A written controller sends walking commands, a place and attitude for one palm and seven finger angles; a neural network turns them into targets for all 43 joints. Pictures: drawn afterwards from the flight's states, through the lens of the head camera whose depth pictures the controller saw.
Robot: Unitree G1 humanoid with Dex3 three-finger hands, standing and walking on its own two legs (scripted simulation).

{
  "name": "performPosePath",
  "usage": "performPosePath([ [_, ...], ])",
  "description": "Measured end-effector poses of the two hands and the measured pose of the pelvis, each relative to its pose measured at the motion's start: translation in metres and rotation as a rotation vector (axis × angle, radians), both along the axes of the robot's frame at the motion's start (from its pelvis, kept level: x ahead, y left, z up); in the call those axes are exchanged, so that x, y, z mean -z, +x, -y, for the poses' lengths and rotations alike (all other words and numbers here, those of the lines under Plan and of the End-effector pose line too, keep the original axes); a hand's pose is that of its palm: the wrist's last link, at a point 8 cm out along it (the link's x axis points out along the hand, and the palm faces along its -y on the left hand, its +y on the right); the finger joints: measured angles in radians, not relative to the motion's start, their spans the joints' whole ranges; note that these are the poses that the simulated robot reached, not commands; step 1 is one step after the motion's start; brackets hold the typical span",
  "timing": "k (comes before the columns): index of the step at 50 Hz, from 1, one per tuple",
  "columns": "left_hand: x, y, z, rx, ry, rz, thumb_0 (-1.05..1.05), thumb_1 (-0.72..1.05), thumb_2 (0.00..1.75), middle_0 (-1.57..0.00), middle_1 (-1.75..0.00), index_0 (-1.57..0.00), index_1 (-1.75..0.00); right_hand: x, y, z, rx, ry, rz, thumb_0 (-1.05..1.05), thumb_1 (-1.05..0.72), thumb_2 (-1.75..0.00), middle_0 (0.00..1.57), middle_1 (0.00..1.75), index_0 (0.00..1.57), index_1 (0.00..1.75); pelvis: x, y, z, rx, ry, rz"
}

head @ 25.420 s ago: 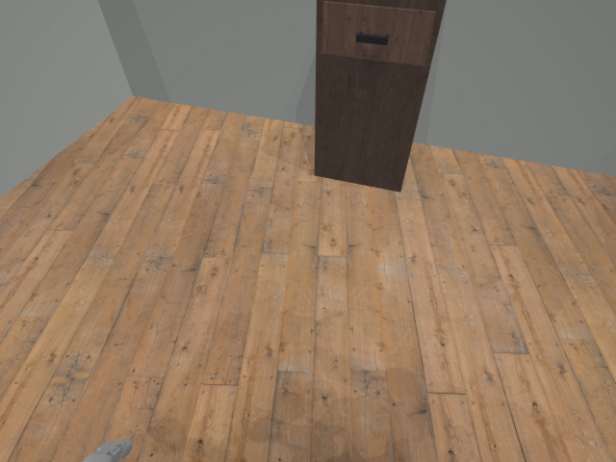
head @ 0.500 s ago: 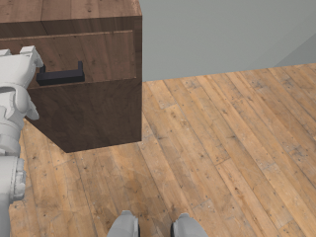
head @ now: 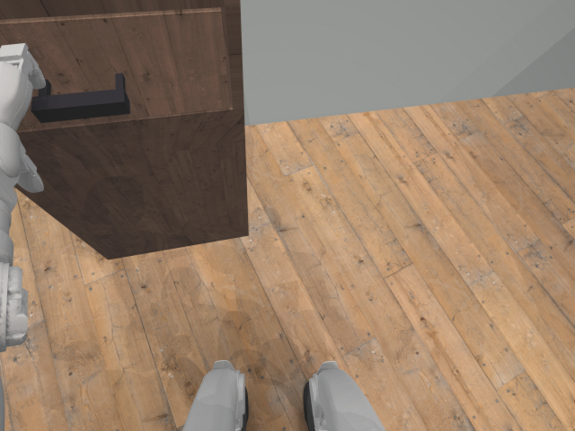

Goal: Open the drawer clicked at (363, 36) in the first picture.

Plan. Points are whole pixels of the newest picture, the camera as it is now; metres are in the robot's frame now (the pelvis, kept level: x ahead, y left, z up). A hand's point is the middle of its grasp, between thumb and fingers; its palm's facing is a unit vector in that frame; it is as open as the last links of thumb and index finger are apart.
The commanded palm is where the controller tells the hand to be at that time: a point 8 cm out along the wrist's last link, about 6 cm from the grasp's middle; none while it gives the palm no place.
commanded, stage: lower the fingers behind the handle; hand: left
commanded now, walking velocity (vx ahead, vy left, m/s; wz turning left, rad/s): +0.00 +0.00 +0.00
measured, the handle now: (83, 94) +0.57 +0.27 +0.04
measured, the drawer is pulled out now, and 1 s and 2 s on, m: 0.00 0.00 0.00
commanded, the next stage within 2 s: lift the fingers back up to retry in 0.24 s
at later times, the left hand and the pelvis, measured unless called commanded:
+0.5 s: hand (13, 123) +0.50 +0.34 +0.05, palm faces -0.06 +0.02 -1.00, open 13.9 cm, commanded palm +0.51 +0.31 +0.09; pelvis +0.00 +0.00 +0.00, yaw +0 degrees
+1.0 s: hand out of the picture +0.51 +0.33 +0.10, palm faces +0.00 -0.02 -1.00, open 13.6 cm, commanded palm +0.50 +0.32 +0.15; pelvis +0.04 +0.01 +0.04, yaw +0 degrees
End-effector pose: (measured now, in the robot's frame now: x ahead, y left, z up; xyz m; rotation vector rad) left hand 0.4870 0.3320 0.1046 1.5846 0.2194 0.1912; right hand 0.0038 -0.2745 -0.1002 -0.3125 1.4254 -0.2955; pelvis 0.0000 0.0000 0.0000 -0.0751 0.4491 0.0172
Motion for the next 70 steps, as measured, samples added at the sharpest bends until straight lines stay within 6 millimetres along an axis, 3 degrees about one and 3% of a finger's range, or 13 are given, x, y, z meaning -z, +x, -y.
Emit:
performPosePath([
  [23, -0.002, 0.000, -0.001, 0.008, -0.005, -0.027, 0.00, -0.49, 0.30, -0.32, -1.20, -0.27, -1.31, 0.005, 0.007, 0.002, -0.009, -0.005, 0.034, 0.01, -0.90, -0.89, 0.21, 0.30, 0.21, 0.30, 0.003, -0.002, 0.005, 0.000, -0.001, -0.009],
  [39, -0.019, 0.004, 0.002, 0.060, -0.040, -0.054, 0.00, -0.49, 0.30, -0.32, -1.20, -0.34, -1.22, -0.025, 0.020, -0.003, 0.019, -0.005, 0.013, 0.01, -0.90, -0.89, 0.21, 0.30, 0.21, 0.30, -0.026, 0.027, -0.003, 0.001, -0.001, 0.047],
  [51, -0.053, 0.003, 0.004, 0.044, -0.041, 0.017, 0.00, -0.49, 0.30, -0.34, -1.21, -0.37, -1.22, -0.030, 0.053, -0.007, 0.023, 0.040, 0.047, 0.01, -0.90, -0.89, 0.21, 0.30, 0.20, 0.30, -0.042, 0.045, -0.008, 0.003, 0.007, 0.098],
  [59, -0.055, 0.003, 0.006, 0.016, -0.028, -0.059, 0.00, -0.49, 0.30, -0.33, -1.21, -0.33, -1.21, -0.034, 0.071, -0.008, 0.013, 0.056, 0.098, 0.01, -0.90, -0.89, 0.21, 0.30, 0.20, 0.30, -0.048, 0.046, -0.004, 0.009, 0.021, 0.117],
  [70, -0.045, 0.004, 0.008, 0.070, -0.033, -0.038, 0.00, -0.49, 0.30, -0.32, -1.20, -0.33, -1.21, -0.035, 0.056, 0.007, 0.015, 0.015, 0.045, 0.01, -0.90, -0.89, 0.21, 0.30, 0.20, 0.30, -0.043, 0.045, 0.001, 0.006, 0.021, 0.093],
])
